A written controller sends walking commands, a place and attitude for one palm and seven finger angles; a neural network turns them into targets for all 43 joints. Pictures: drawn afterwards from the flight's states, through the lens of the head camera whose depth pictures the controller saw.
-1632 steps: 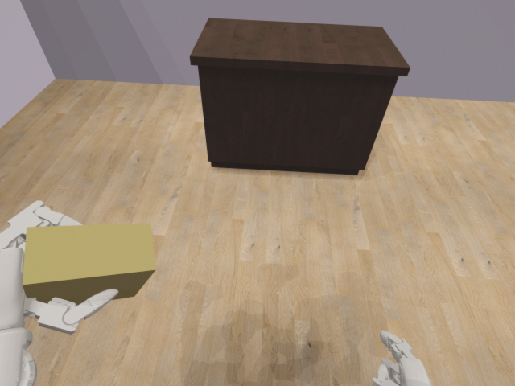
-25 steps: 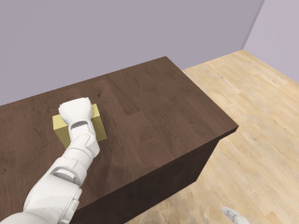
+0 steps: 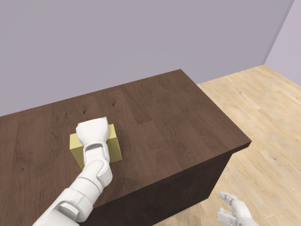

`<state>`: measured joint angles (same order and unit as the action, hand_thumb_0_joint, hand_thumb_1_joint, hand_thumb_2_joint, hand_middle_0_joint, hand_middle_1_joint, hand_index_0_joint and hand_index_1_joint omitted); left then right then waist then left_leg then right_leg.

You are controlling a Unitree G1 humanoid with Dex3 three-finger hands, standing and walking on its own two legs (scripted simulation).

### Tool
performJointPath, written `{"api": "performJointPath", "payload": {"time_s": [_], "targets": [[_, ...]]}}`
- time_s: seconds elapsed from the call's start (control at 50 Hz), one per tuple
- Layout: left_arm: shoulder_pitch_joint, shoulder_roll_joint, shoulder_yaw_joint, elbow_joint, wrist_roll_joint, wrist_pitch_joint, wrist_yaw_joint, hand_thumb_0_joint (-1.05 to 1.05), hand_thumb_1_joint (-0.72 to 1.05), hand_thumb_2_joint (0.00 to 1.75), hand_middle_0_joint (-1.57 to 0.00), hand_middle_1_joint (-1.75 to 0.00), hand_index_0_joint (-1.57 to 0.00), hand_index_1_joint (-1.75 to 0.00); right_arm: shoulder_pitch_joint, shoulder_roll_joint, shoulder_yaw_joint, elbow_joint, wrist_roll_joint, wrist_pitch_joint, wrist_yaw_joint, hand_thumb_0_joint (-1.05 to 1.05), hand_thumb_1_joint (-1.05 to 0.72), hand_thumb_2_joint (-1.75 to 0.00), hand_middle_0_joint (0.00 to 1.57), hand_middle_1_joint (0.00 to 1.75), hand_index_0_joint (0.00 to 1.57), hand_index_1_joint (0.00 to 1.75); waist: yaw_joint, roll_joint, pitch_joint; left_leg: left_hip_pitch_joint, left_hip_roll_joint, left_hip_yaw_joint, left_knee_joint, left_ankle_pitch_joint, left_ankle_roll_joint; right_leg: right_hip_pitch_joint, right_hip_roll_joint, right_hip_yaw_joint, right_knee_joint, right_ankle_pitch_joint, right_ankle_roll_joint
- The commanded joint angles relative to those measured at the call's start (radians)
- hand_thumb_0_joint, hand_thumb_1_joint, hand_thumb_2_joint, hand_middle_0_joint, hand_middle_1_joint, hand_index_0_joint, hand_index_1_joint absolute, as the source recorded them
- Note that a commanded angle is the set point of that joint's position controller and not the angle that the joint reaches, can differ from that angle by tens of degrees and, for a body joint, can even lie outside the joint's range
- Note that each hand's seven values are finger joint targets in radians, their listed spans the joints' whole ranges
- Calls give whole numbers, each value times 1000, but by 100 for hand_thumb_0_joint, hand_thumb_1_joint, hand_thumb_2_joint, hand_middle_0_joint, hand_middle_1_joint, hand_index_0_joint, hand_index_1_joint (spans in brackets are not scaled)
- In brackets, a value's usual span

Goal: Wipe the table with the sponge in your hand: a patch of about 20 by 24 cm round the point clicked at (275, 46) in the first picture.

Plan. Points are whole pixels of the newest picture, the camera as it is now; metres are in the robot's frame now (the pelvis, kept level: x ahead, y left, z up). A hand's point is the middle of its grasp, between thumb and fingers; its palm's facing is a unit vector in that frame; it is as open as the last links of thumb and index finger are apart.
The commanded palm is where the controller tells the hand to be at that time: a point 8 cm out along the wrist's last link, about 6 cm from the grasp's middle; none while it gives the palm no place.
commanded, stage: wipe back along the third lane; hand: left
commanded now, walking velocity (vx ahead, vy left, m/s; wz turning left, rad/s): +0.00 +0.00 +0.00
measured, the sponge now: (99, 151) +0.34 +0.21 -0.02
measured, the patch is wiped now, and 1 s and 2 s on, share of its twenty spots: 1.00 1.00 1.00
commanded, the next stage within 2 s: slide back across to the middle lane in 1.54 s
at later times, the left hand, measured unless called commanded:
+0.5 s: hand (102, 156) +0.30 +0.18 +0.02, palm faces -0.01 -0.02 -1.00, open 9.9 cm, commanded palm +0.25 +0.15 +0.05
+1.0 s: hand (104, 160) +0.29 +0.17 +0.02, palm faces -0.02 -0.03 -1.00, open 9.9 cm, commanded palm +0.24 +0.15 +0.05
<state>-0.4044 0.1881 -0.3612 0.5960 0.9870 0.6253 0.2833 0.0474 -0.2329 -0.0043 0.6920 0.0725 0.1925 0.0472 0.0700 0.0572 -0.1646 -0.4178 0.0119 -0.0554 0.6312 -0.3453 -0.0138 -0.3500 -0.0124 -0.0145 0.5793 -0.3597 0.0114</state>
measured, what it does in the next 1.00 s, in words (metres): stands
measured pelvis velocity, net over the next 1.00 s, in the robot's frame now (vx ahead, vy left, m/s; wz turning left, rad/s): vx -0.02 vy -0.02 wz -0.01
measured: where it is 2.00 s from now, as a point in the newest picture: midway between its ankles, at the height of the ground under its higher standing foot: outside the picture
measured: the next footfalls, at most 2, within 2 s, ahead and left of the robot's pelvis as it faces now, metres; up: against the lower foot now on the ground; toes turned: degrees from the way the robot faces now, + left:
none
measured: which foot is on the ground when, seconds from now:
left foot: down 0.00-1.00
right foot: down 0.00-1.00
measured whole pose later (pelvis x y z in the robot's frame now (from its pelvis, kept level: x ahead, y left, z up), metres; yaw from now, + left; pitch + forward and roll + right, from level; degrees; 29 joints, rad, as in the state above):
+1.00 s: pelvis -0.02 -0.02 +0.00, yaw -1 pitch +4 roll +0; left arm -0.26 0.17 -0.40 0.47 1.00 0.62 0.28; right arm 0.03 -0.24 -0.01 0.70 0.08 0.16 0.05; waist 0.09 0.07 -0.15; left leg -0.38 0.03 -0.05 0.62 -0.31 -0.04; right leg -0.34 0.00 -0.01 0.63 -0.36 -0.01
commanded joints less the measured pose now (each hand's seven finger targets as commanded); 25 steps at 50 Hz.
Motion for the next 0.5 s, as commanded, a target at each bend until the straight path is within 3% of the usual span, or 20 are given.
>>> {"api": "performJointPath", "payload": {"time_s": [0.0,0.02,0.04,0.08,0.12,0.14,0.16,0.18,0.24,0.26,0.32,0.34,0.4,0.44,0.46,0.48], "targets": [[-112,-56,-16,-81,-44,-16,-54,0,10,130,-120,-160,-120,-160,-144,-121,-34,-150,5,-45,-1,0,-90,-90,20,30,20,30,-30,-149,-185,144,-25,53,-40,421,33,82,47,-65,-18,526,-83],[-126,-59,-24,-94,-44,-17,-55,0,10,130,-120,-160,-120,-160,-151,-120,-33,-153,6,-46,-2,0,-90,-90,20,30,20,30,-34,-140,-176,144,-26,56,-41,407,34,76,46,-62,-21,517,-82],[-116,-11,33,-85,-46,-18,-50,0,10,130,-120,-160,-120,-160,-148,-125,-35,-144,5,-46,-2,0,-90,-90,20,30,20,30,-20,-136,-179,138,-23,53,-45,401,32,80,48,-57,-21,511,-86],[-99,-62,-20,-100,-49,-19,-51,0,10,130,-120,-160,-120,-160,-156,-118,-33,-155,8,-48,0,0,-90,-90,20,30,20,30,-29,-144,-158,133,-28,57,-46,380,34,75,47,-62,-23,491,-82],[-66,-53,-14,-112,-53,-18,-50,0,10,130,-120,-160,-120,-160,-163,-118,-32,-159,9,-49,1,0,-90,-90,20,30,20,30,-22,-147,-154,128,-29,60,-49,368,34,82,45,-58,-26,487,-81],[-53,-11,34,-119,-57,-17,-47,0,10,130,-120,-160,-120,-160,-168,-122,-34,-157,8,-49,-1,0,-90,-90,20,30,20,30,-8,-152,-161,124,-27,54,-57,358,32,88,49,-52,-31,471,-83],[-68,-32,5,-124,-53,-16,-45,0,10,130,-120,-160,-120,-160,-168,-120,-31,-157,9,-49,-2,0,-90,-90,20,30,20,30,-19,-131,-150,130,-29,60,-54,352,33,80,47,-53,-28,463,-82],[-65,-52,-13,-126,-57,-15,-44,0,10,130,-120,-160,-120,-160,-169,-116,-31,-160,12,-52,0,0,-90,-90,20,30,20,30,-22,-150,-134,123,-30,61,-56,337,34,75,48,-58,-33,449,-79],[1,-10,35,-142,-62,-12,-40,0,10,130,-120,-160,-120,-160,-183,-121,-34,-163,11,-55,1,0,-90,-90,20,30,20,30,2,-152,-136,115,-30,59,-66,319,31,87,49,-49,-40,429,-81],[-13,-44,-1,-153,-66,-12,-38,0,10,130,-120,-160,-120,-160,-183,-116,-32,-166,13,-57,1,0,-90,-90,20,30,20,30,-9,-146,-137,124,-32,64,-65,317,33,88,48,-50,-38,428,-78],[24,-66,-25,-159,-66,-11,-37,0,10,130,-120,-160,-120,-160,-196,-112,-32,-168,18,-62,8,0,-90,-90,20,30,20,30,-5,-158,-105,117,-30,64,-69,300,31,72,50,-53,-41,400,-80],[49,-45,3,-167,-71,-10,-35,0,10,130,-120,-160,-120,-160,-202,-116,-35,-170,17,-64,9,0,-90,-90,20,30,20,30,9,-153,-114,118,-30,59,-75,296,30,77,52,-49,-45,389,-81],[24,-67,-28,-179,-83,-8,-32,0,10,130,-120,-160,-120,-160,-212,-111,-31,-173,22,-70,6,0,-90,-90,20,30,20,30,-4,-158,-85,116,-33,68,-80,253,32,64,51,-47,-57,338,-75],[26,-10,30,-164,-78,-5,-25,0,10,130,-120,-160,-120,-160,-215,-119,-33,-161,22,-73,3,0,-90,-90,20,30,20,30,11,-155,-83,113,-29,64,-88,241,27,62,52,-41,-61,318,-78],[35,-68,-23,-181,-89,-5,-27,0,10,130,-120,-160,-120,-160,-221,-108,-28,-176,22,-77,4,0,-90,-90,20,30,20,30,7,-147,-80,115,-34,69,-91,235,30,67,51,-48,-59,308,-75],[23,-58,-18,-176,-85,-8,-27,0,10,130,-120,-160,-120,-160,-221,-110,-30,-169,24,-77,4,0,-90,-90,20,30,20,30,1,-165,-71,118,-33,68,-87,236,30,60,51,-44,-65,313,-75]]}}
